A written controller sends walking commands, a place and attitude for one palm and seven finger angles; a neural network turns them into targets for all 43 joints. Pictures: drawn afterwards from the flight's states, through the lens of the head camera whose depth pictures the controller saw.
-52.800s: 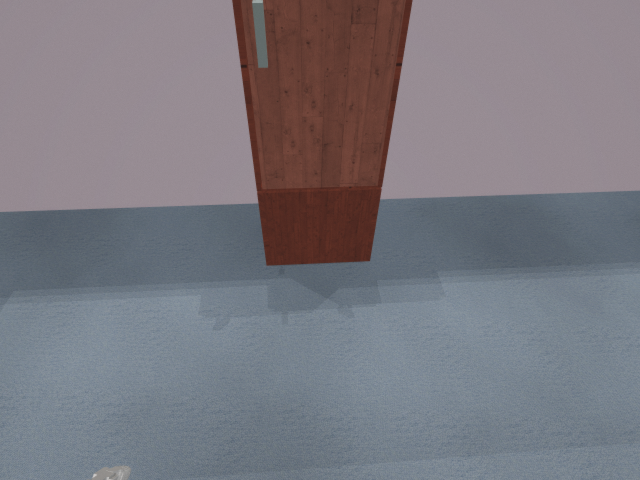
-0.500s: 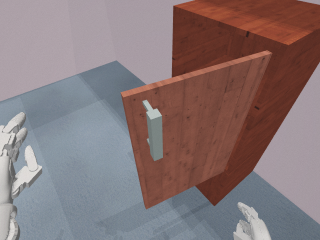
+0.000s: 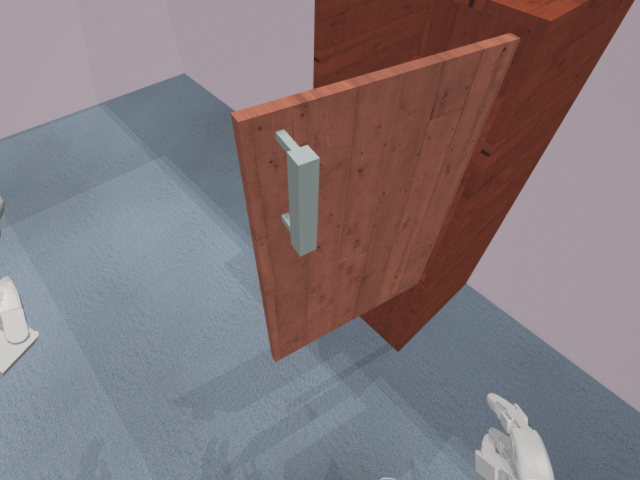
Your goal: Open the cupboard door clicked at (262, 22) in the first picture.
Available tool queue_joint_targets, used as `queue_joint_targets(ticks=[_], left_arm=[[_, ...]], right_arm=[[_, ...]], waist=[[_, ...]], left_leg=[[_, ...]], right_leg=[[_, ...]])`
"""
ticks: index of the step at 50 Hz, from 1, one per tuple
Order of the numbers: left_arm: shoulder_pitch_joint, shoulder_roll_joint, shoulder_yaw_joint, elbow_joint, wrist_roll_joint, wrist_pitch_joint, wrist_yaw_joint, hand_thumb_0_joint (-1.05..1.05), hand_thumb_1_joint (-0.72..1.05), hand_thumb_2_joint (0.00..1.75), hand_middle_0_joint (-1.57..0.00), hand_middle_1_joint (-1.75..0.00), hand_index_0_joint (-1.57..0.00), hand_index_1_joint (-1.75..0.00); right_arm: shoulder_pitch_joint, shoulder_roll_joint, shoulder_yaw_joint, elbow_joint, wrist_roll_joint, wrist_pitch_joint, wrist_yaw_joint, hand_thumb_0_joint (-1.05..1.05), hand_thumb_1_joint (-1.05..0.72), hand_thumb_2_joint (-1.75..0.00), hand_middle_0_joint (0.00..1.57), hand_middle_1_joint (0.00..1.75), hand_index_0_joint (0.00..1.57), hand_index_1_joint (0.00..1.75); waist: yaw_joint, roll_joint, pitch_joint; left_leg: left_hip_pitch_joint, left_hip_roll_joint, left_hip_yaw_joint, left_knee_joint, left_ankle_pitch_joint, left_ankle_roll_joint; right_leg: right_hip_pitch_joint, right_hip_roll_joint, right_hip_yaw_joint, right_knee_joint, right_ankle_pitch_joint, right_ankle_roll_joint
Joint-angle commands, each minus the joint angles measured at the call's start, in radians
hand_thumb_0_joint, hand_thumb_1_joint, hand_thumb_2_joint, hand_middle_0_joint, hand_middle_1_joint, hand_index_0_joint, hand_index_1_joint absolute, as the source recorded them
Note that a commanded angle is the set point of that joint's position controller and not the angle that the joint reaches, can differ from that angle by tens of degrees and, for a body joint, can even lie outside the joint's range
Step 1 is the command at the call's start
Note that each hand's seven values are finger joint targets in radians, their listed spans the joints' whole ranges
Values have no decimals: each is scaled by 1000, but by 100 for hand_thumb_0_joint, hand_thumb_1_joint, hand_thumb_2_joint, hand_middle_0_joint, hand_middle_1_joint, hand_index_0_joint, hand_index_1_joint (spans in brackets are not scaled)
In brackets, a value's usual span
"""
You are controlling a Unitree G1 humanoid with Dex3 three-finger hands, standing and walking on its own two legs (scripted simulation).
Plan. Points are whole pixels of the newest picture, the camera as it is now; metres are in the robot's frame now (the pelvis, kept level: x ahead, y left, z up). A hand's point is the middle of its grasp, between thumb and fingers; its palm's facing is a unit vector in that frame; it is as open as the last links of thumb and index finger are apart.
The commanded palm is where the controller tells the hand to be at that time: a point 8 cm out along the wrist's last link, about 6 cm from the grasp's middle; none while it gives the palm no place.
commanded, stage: step back with the hand held close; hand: left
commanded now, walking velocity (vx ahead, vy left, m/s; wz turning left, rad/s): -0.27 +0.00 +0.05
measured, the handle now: (294, 195) +0.39 +0.06 +0.16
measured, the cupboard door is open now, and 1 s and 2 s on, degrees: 78 78 78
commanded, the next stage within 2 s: stop stepping back and stand still in 0.56 s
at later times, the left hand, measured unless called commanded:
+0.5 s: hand out of the picture +0.12 +0.27 +0.19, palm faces +0.48 -0.76 -0.43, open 7.4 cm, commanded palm +0.06 +0.30 +0.19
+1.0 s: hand out of the picture +0.03 +0.22 +0.17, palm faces +0.36 -0.79 -0.50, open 7.4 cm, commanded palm -0.03 +0.27 +0.19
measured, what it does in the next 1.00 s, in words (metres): walks backwards: right foot, then left foot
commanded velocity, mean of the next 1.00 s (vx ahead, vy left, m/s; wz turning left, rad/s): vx -0.16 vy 0.02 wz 0.01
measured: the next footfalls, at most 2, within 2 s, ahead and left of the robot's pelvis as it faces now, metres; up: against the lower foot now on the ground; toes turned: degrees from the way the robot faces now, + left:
right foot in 0.60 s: -0.16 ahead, -0.12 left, +0.00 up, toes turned -1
left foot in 0.78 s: -0.02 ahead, +0.07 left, +0.00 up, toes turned -1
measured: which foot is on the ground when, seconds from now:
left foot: down 0.00-0.64, up 0.66-0.76, down 0.78-0.96, up 0.98-1.00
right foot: down 0.00-0.28, up 0.30-0.58, down 0.60-1.00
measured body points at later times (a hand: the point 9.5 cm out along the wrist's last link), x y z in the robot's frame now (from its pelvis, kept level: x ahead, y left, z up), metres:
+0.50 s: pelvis -0.08 +0.00 +0.01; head -0.05 +0.03 +0.46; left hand +0.09 +0.31 +0.22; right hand +0.07 -0.22 -0.08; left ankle +0.03 +0.09 -0.73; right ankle -0.19 -0.14 -0.67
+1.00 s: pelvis -0.17 -0.03 +0.00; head -0.17 -0.03 +0.45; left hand +0.01 +0.26 +0.20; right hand -0.02 -0.29 -0.07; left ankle -0.08 +0.07 -0.71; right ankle -0.20 -0.12 -0.73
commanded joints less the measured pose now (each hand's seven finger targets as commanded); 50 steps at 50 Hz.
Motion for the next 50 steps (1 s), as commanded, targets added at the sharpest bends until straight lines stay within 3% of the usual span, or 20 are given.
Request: queue_joint_targets(ticks=[1,4,9,12,14,15,18,26,29,31,32,34,35,38,39,41,43,46,48,50], left_arm=[[-69,126,98,-171,19,-69,31,0,90,90,-20,-30,-20,-30],[-114,133,98,-167,29,-78,33,0,90,90,-20,-30,-20,-30],[-151,156,89,-218,15,-90,52,0,90,90,-20,-30,-20,-30],[-107,170,122,-248,10,-103,59,0,90,90,-20,-30,-20,-30],[-107,162,159,-273,19,-113,64,0,90,90,-20,-30,-20,-30],[-139,224,197,-273,29,-114,73,0,90,90,-20,-30,-20,-30],[-94,180,166,-233,5,-108,61,0,90,90,-20,-30,-20,-30],[-72,109,48,-250,-24,-83,35,0,90,90,-20,-30,-20,-30],[-83,186,96,-267,-37,-110,13,0,90,90,-20,-30,-20,-30],[-73,278,180,-284,-54,-135,11,0,90,90,-20,-30,-20,-30],[-84,294,201,-277,-48,-148,7,0,90,90,-20,-30,-20,-30],[-11,249,193,-227,-36,-115,-6,0,90,90,-20,-30,-20,-30],[39,252,212,-221,-41,-95,-4,0,90,90,-20,-30,-20,-30],[59,190,155,-216,-53,-59,-2,0,90,90,-20,-30,-20,-30],[32,182,135,-224,-51,-59,-1,0,90,90,-20,-30,-20,-30],[11,158,97,-135,-44,-49,1,0,90,90,-20,-30,-20,-30],[-29,186,117,-142,-31,-34,13,0,90,90,-20,-30,-20,-30],[12,193,120,-157,-21,-41,13,0,90,90,-20,-30,-20,-30],[16,202,113,-176,-23,-49,5,0,90,90,-20,-30,-20,-30],[-54,184,104,-181,-22,-53,3,0,90,90,-20,-30,-20,-30]], right_arm=[[-79,-142,-42,-156,-2,-73,-9,0,-90,-90,20,30,20,30],[-54,-143,-43,-151,-7,-88,-10,0,-90,-90,20,30,20,30],[-42,-107,-20,-89,-20,-94,-1,0,-90,-90,20,30,20,30],[-57,-126,-18,-106,-22,-96,-11,0,-90,-90,20,30,20,30],[-82,-146,-30,-135,-29,-114,-19,0,-90,-90,20,30,20,30],[-62,-114,-39,-118,-27,-121,-21,0,-90,-90,20,30,20,30],[-76,-115,-56,-89,-14,-147,6,0,-90,-90,20,30,20,30],[-50,-119,-32,-31,-28,-165,31,0,-90,-90,20,30,20,30],[-51,-100,-25,-29,-24,-142,35,0,-90,-90,20,30,20,30],[-113,-71,-8,-60,-17,-124,20,0,-90,-90,20,30,20,30],[-117,-71,-4,-70,-18,-135,13,0,-90,-90,20,30,20,30],[-128,-81,-14,-100,6,-122,4,0,-90,-90,20,30,20,30],[-138,-77,-9,-118,6,-115,-2,0,-90,-90,20,30,20,30],[-101,-107,-5,-92,1,-97,-12,0,-90,-90,20,30,20,30],[-84,-127,-11,-87,0,-109,-8,0,-90,-90,20,30,20,30],[-53,-142,-22,-72,1,-135,2,0,-90,-90,20,30,20,30],[-74,-135,-14,-72,-18,-140,-1,0,-90,-90,20,30,20,30],[-83,-124,-16,-98,-14,-124,2,0,-90,-90,20,30,20,30],[-92,-119,-29,-101,-16,-96,9,0,-90,-90,20,30,20,30],[-84,-129,-40,-62,-18,-99,9,0,-90,-90,20,30,20,30]], waist=[[2,104,-74],[-6,1,-64],[-20,-156,-124],[-19,51,-126],[-11,419,-112],[-16,343,-104],[-10,135,-130],[-5,313,-219],[7,109,-272],[23,-115,-251],[27,-100,-236],[29,-249,-261],[21,-196,-302],[-23,88,-299],[-13,177,-289],[-4,234,-179],[1,259,-110],[5,135,-115],[-3,-162,-82],[-9,-155,-5]], left_leg=[[-383,173,-200,-263,-354,52],[-349,118,-176,-140,-408,42],[72,18,-110,233,-215,-20],[-4,94,-235,-40,-293,13],[-440,350,-542,-474,-573,126],[-439,383,-578,-496,-465,142],[-238,313,-410,-364,-254,121],[95,206,-242,-426,2,-4],[266,132,-138,-186,261,-49],[161,42,-55,53,26,-63],[72,36,-53,148,-57,-60],[-110,-6,-42,159,-81,-43],[-83,-1,-31,106,12,-38],[252,57,-87,-73,604,9],[311,131,-181,-106,723,40],[184,245,-358,-269,414,87],[-29,228,-358,-424,-40,75],[-131,96,-191,-297,-196,-4],[-41,-37,-92,219,-106,-64],[-113,-12,-144,520,-106,-71]], right_leg=[[295,-7,80,90,-33,-12],[176,-52,169,-20,-192,-35],[-231,-212,240,-267,-425,-118],[-173,-99,127,-60,-376,-61],[155,103,10,545,-283,11],[124,88,81,738,-307,-1],[-1,89,85,715,-320,-2],[163,116,-60,-37,-366,-36],[133,11,27,-346,-48,-69],[80,-169,117,-284,366,-85],[101,-218,117,-241,521,-94],[327,-191,81,-88,985,-32],[347,-178,62,-30,982,-35],[143,-47,-17,63,556,9],[74,14,-18,107,169,23],[39,73,20,162,-430,7],[165,58,-2,119,-414,-22],[297,32,-11,-156,-237,-50],[-29,-244,367,-450,-546,-149],[-193,-295,415,-485,-586,-183]])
